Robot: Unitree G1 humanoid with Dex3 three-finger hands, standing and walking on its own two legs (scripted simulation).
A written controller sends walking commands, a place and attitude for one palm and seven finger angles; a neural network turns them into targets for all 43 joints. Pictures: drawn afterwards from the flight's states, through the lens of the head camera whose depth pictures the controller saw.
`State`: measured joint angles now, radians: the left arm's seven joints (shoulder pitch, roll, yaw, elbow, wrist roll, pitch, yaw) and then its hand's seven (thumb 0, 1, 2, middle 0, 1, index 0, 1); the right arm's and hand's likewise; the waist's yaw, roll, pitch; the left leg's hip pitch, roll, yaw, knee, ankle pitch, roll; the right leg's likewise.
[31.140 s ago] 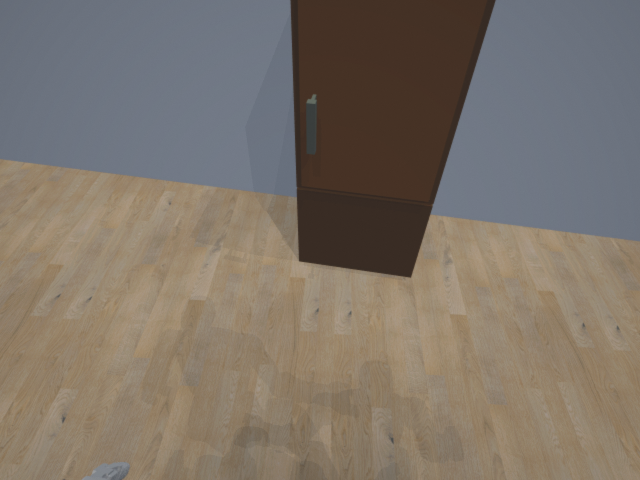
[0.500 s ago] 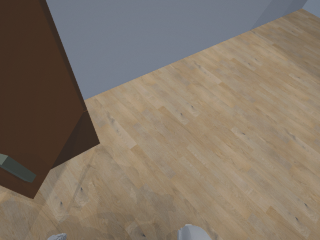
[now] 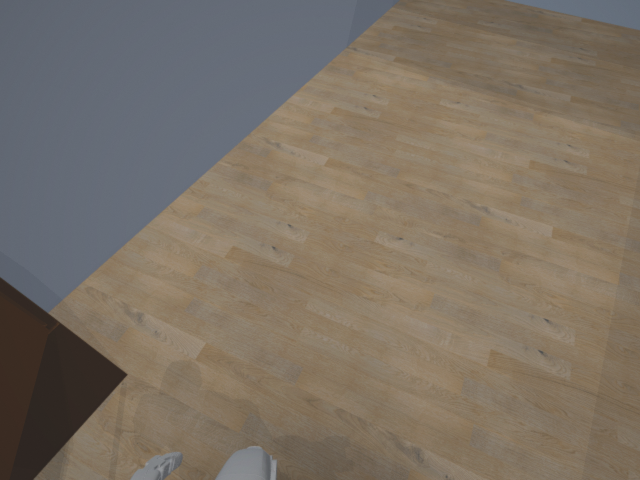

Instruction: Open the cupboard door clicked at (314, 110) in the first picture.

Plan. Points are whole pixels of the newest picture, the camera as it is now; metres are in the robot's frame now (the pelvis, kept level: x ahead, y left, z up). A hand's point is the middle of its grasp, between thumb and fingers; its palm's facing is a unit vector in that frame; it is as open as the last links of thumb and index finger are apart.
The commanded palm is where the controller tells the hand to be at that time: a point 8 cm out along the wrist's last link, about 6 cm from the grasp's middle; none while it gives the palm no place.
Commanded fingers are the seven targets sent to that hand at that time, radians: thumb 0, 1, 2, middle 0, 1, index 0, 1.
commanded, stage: walk to a spot facing it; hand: left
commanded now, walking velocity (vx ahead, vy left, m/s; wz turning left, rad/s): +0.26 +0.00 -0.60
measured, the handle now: out of the picture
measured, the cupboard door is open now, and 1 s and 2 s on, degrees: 41 41 41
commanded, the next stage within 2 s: turn to face it in 1.40 s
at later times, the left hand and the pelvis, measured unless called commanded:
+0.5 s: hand (228, 387) +0.27 +0.16 -0.17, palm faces -0.33 -0.93 -0.16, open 7.4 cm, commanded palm none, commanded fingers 0.00 0.90 0.90 -0.20 -0.30 -0.20 -0.30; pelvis +0.12 +0.01 +0.00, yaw -19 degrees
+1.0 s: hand (316, 306) +0.41 +0.03 -0.16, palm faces -0.46 -0.86 -0.21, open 7.4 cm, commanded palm none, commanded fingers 0.00 0.90 0.90 -0.20 -0.30 -0.20 -0.30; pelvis +0.30 -0.13 +0.00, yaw -34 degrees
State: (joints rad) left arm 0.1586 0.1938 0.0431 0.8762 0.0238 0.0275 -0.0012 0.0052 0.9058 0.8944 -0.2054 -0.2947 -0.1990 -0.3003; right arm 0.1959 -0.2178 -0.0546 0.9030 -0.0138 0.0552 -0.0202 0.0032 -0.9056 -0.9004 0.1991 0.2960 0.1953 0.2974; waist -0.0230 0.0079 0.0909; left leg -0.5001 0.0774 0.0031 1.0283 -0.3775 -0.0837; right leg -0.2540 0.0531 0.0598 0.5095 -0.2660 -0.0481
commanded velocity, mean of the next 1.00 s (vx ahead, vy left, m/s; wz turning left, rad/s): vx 0.31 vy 0.00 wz -0.53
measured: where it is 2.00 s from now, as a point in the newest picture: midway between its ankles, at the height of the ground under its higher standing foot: (429, 352)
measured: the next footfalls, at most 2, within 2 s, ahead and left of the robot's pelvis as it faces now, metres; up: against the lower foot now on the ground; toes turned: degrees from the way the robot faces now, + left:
left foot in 0.16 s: +0.08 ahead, +0.14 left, +0.00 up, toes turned -2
right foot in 0.60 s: +0.25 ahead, -0.14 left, +0.00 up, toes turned -30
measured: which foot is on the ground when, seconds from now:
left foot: up 0.00-0.14, down 0.16-0.62, up 0.64-1.00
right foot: down 0.00-0.16, up 0.18-0.58, down 0.60-1.00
